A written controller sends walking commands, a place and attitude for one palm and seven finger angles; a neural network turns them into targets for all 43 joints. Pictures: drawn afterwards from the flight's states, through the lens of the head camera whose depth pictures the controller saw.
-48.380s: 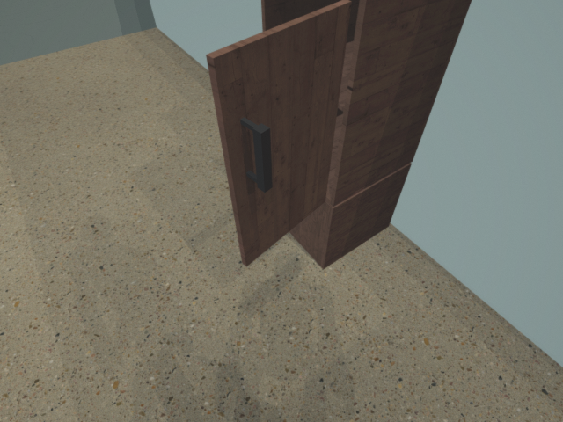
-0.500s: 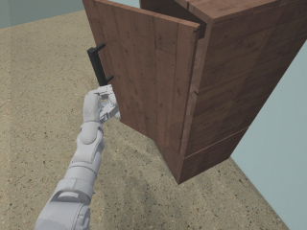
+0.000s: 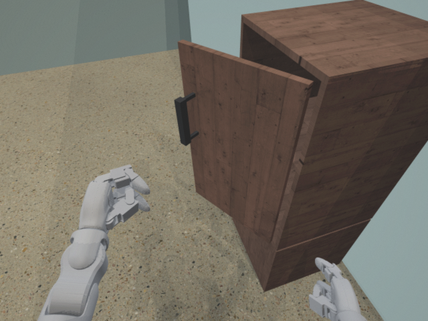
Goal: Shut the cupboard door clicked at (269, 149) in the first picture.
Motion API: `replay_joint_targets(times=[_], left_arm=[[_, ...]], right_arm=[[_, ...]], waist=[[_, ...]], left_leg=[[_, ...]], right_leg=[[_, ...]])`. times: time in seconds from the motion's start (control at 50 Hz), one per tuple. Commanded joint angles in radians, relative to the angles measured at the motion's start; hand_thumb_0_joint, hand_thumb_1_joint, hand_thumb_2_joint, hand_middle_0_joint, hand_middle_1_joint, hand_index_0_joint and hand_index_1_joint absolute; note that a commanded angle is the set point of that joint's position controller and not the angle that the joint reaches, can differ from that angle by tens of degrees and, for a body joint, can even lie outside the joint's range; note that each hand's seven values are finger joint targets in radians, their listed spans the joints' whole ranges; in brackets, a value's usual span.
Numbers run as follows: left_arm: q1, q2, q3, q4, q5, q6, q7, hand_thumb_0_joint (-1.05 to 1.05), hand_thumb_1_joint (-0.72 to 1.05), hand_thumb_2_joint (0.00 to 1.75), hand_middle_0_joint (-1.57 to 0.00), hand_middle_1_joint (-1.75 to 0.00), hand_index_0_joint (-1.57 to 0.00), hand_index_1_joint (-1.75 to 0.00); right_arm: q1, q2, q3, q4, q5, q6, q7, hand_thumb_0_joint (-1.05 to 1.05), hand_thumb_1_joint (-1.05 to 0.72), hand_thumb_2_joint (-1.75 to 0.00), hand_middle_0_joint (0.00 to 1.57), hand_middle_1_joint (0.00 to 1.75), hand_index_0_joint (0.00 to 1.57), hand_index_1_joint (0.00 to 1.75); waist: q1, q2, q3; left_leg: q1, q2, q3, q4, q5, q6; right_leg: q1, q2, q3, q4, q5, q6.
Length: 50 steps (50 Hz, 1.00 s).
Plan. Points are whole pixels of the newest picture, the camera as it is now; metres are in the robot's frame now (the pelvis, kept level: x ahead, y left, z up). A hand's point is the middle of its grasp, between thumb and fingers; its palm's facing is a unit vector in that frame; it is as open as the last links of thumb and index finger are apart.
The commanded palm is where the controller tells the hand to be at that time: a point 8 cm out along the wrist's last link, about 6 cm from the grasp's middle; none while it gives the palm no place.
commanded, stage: draw the hand back to the body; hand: left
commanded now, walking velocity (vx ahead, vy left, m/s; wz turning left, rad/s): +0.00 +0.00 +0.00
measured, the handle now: (188, 119) +0.63 +0.13 +0.05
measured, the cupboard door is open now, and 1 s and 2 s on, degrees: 31 31 31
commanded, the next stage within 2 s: step back with the hand held close in 0.84 s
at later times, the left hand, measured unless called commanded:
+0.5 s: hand (29, 231) +0.19 +0.28 +0.16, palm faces +0.46 -0.79 -0.42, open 6.4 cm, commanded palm +0.15 +0.31 +0.18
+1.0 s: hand (32, 230) +0.19 +0.28 +0.16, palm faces +0.46 -0.79 -0.39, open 7.4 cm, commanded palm +0.15 +0.31 +0.18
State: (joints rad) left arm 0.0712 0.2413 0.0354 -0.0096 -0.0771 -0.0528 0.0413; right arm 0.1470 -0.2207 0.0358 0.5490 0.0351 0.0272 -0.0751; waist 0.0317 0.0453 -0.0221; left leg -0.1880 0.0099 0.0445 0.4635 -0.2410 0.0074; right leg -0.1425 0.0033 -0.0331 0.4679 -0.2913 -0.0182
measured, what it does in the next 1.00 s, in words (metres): stands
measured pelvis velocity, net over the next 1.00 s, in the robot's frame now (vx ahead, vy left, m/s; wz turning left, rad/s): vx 0.01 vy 0.01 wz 0.01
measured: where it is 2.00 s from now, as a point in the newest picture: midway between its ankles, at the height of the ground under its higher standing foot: outside the picture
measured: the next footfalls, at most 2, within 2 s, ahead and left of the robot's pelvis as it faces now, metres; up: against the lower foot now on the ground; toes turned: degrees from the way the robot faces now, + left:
none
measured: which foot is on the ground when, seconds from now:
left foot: down 0.00-1.00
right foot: down 0.00-1.00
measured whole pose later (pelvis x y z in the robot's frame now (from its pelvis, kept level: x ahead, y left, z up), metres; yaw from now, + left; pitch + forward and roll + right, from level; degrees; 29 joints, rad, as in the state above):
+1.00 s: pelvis +0.01 +0.01 +0.00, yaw +0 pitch -3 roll +0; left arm 0.46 0.34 0.35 -0.36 -0.08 -0.08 0.10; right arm 0.20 -0.22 0.02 0.61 0.01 -0.06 -0.07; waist 0.06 0.07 -0.01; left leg -0.13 0.00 0.04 0.42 -0.23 0.02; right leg -0.06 0.00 -0.04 0.38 -0.26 0.00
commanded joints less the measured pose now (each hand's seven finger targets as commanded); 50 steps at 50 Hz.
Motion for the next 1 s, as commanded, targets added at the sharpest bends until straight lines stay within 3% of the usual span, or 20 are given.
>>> replay_joint_targets(times=[0.0, 0.06, 0.1, 0.12, 0.3, 0.34, 0.44, 0.48, 0.5, 0.52, 0.6, 0.68, 0.7, 0.74, 0.84, 0.86, 0.94, 0.96, 0.98], left_arm=[[-0.194, 0.148, 0.113, -0.327, 0.004, -0.050, 0.030, 0.00, 0.90, 0.90, -0.81, -0.96, -0.81, -0.96], [-0.120, 0.154, 0.134, -0.401, 0.006, -0.045, 0.041, 0.00, 0.90, 0.90, -0.72, -0.87, -0.72, -0.87], [-0.028, 0.193, 0.189, -0.396, 0.006, -0.040, 0.047, 0.00, 0.90, 0.90, -0.67, -0.81, -0.67, -0.81], [-0.015, 0.169, 0.174, -0.432, 0.004, -0.042, 0.045, 0.00, 0.90, 0.90, -0.64, -0.78, -0.64, -0.78], [0.198, 0.275, 0.355, -0.517, -0.001, -0.055, 0.062, 0.00, 0.90, 0.90, -0.39, -0.51, -0.39, -0.51], [0.227, 0.277, 0.375, -0.545, -0.004, -0.065, 0.065, 0.00, 0.90, 0.90, -0.34, -0.45, -0.34, -0.45], [0.330, 0.325, 0.469, -0.594, -0.007, -0.085, 0.077, 0.00, 0.90, 0.90, -0.20, -0.30, -0.20, -0.30], [0.310, 0.267, 0.407, -0.556, -0.004, -0.079, 0.074, 0.00, 0.90, 0.90, -0.20, -0.30, -0.20, -0.30], [0.307, 0.258, 0.396, -0.525, -0.002, -0.077, 0.073, 0.00, 0.90, 0.90, -0.20, -0.30, -0.20, -0.30], [0.281, 0.251, 0.382, -0.538, 0.000, -0.078, 0.073, 0.00, 0.90, 0.90, -0.20, -0.30, -0.20, -0.30], [0.275, 0.290, 0.416, -0.524, 0.003, -0.083, 0.082, 0.00, 0.90, 0.90, -0.20, -0.30, -0.20, -0.30], [0.266, 0.306, 0.431, -0.586, 0.005, -0.096, 0.086, 0.00, 0.90, 0.90, -0.20, -0.30, -0.20, -0.30], [0.281, 0.325, 0.451, -0.583, 0.004, -0.094, 0.087, 0.00, 0.90, 0.90, -0.20, -0.30, -0.20, -0.30], [0.289, 0.305, 0.437, -0.592, 0.002, -0.096, 0.085, 0.00, 0.90, 0.90, -0.20, -0.30, -0.20, -0.30], [0.299, 0.286, 0.429, -0.551, -0.005, -0.085, 0.075, 0.00, 0.90, 0.90, -0.20, -0.30, -0.20, -0.30], [0.296, 0.288, 0.432, -0.559, -0.003, -0.087, 0.075, 0.00, 0.90, 0.90, -0.20, -0.30, -0.20, -0.30], [0.298, 0.287, 0.430, -0.549, -0.004, -0.085, 0.072, 0.00, 0.90, 0.90, -0.20, -0.30, -0.20, -0.30], [0.180, 0.403, 0.530, -0.618, 0.003, -0.125, 0.079, 0.00, 0.90, 0.90, -0.20, -0.30, -0.20, -0.30], [0.276, 0.341, 0.480, -0.546, 0.004, -0.133, 0.074, 0.00, 0.90, 0.90, -0.20, -0.30, -0.20, -0.30]], right_arm=[[-0.090, -0.095, -0.024, -0.126, -0.012, -0.047, -0.008, 0.00, -0.90, -0.90, 0.20, 0.30, 0.20, 0.30], [-0.096, -0.091, -0.022, -0.129, -0.018, -0.056, -0.005, 0.00, -0.90, -0.90, 0.20, 0.30, 0.20, 0.30], [-0.098, -0.098, -0.023, -0.122, -0.024, -0.060, -0.004, 0.00, -0.90, -0.90, 0.20, 0.30, 0.20, 0.30], [-0.103, -0.091, -0.024, -0.130, -0.021, -0.059, -0.001, 0.00, -0.90, -0.90, 0.20, 0.30, 0.20, 0.30], [-0.100, -0.100, -0.039, -0.111, -0.025, -0.082, 0.002, 0.00, -0.90, -0.90, 0.20, 0.30, 0.20, 0.30], [-0.101, -0.095, -0.042, -0.110, -0.022, -0.090, 0.002, 0.00, -0.90, -0.90, 0.20, 0.30, 0.20, 0.30], [-0.090, -0.098, -0.054, -0.101, -0.018, -0.120, 0.000, 0.00, -0.90, -0.90, 0.20, 0.30, 0.20, 0.30], [-0.082, -0.104, -0.055, -0.093, -0.019, -0.128, 0.001, 0.00, -0.90, -0.90, 0.20, 0.30, 0.20, 0.30], [-0.081, -0.110, -0.059, -0.084, -0.020, -0.132, 0.000, 0.00, -0.90, -0.90, 0.20, 0.30, 0.20, 0.30], [-0.080, -0.113, -0.061, -0.088, -0.018, -0.134, -0.001, 0.00, -0.90, -0.90, 0.20, 0.30, 0.20, 0.30], [-0.078, -0.119, -0.064, -0.080, -0.024, -0.145, -0.010, 0.00, -0.90, -0.90, 0.20, 0.30, 0.20, 0.30], [-0.086, -0.106, -0.058, -0.084, -0.026, -0.154, -0.008, 0.00, -0.90, -0.90, 0.20, 0.30, 0.20, 0.30], [-0.086, -0.110, -0.059, -0.079, -0.026, -0.157, -0.009, 0.00, -0.90, -0.90, 0.20, 0.30, 0.20, 0.30], [-0.086, -0.100, -0.054, -0.083, -0.026, -0.159, -0.005, 0.00, -0.90, -0.90, 0.20, 0.30, 0.20, 0.30], [-0.088, -0.099, -0.054, -0.086, -0.023, -0.148, -0.001, 0.00, -0.90, -0.90, 0.20, 0.30, 0.20, 0.30], [-0.084, -0.101, -0.056, -0.086, -0.024, -0.148, -0.001, 0.00, -0.90, -0.90, 0.20, 0.30, 0.20, 0.30], [-0.086, -0.104, -0.057, -0.089, -0.026, -0.145, -0.002, 0.00, -0.90, -0.90, 0.20, 0.30, 0.20, 0.30], [-0.091, -0.128, -0.063, -0.117, -0.018, -0.125, 0.002, 0.00, -0.90, -0.90, 0.20, 0.30, 0.20, 0.30], [-0.086, -0.118, -0.064, -0.099, -0.024, -0.113, -0.002, 0.00, -0.90, -0.90, 0.20, 0.30, 0.20, 0.30]], waist=[[-0.016, 0.005, -0.101], [-0.011, 0.026, -0.112], [0.003, -0.028, -0.095], [0.000, -0.002, -0.094], [0.025, -0.006, -0.063], [0.025, -0.003, -0.059], [0.035, 0.047, -0.067], [0.020, 0.022, -0.013], [0.016, -0.027, 0.015], [0.012, -0.010, 0.010], [0.025, -0.030, -0.013], [0.034, 0.043, -0.054], [0.037, 0.032, -0.062], [0.036, 0.055, -0.048], [0.031, 0.017, 0.007], [0.031, 0.033, -0.016], [0.032, 0.003, -0.013], [0.000, 0.011, 0.014], [-0.008, -0.029, 0.002]], left_leg=[[0.149, -0.008, -0.018, -0.091, 0.168, 0.030], [0.168, -0.006, -0.026, -0.100, 0.204, 0.025], [0.151, -0.005, -0.030, -0.105, 0.219, 0.025], [0.152, -0.003, -0.030, -0.107, 0.225, 0.021], [0.115, -0.002, -0.029, -0.099, 0.236, 0.017], [0.113, -0.002, -0.029, -0.098, 0.230, 0.018], [0.106, 0.001, -0.025, -0.090, 0.243, 0.015], [0.098, 0.001, -0.026, -0.097, 0.214, 0.016], [0.092, 0.003, -0.028, -0.102, 0.187, 0.020], [0.099, 0.002, -0.025, -0.104, 0.171, 0.022], [0.100, -0.003, -0.028, -0.106, 0.154, 0.028], [0.108, -0.009, -0.028, -0.099, 0.185, 0.023], [0.106, -0.007, -0.027, -0.098, 0.193, 0.023], [0.102, -0.007, -0.026, -0.096, 0.214, 0.017], [0.089, -0.002, -0.023, -0.105, 0.183, 0.017], [0.098, -0.002, -0.021, -0.106, 0.186, 0.017], [0.097, -0.001, -0.023, -0.108, 0.183, 0.021], [0.033, 0.020, -0.038, -0.052, 0.123, 0.043], [0.035, 0.016, -0.045, -0.024, 0.118, 0.042]], right_leg=[[-0.012, 0.003, 0.014, -0.129, 0.231, 0.006], [0.022, 0.002, 0.007, -0.125, 0.255, 0.000], [0.033, 0.006, 0.002, -0.135, 0.267, 0.003], [0.042, 0.001, 0.001, -0.127, 0.265, 0.001], [0.048, -0.001, -0.003, -0.136, 0.262, 0.005], [0.044, -0.003, -0.006, -0.130, 0.253, 0.006], [0.047, -0.004, -0.006, -0.125, 0.253, 0.005], [0.003, -0.003, -0.009, -0.132, 0.224, 0.009], [-0.015, -0.002, -0.009, -0.149, 0.196, 0.012], [-0.017, -0.005, -0.005, -0.146, 0.178, 0.012], [-0.003, -0.004, -0.001, -0.150, 0.162, 0.011], [0.030, -0.007, 0.001, -0.135, 0.199, 0.005], [0.040, -0.006, 0.003, -0.140, 0.209, 0.006], [0.039, -0.006, -0.001, -0.132, 0.228, 0.004], [0.010, -0.003, 0.002, -0.151, 0.198, 0.007], [0.019, -0.003, 0.001, -0.147, 0.200, 0.006], [0.019, -0.003, 0.001, -0.150, 0.197, 0.009], [-0.047, -0.055, 0.086, -0.203, 0.240, 0.007], [-0.065, -0.084, 0.099, -0.207, 0.253, 0.001]])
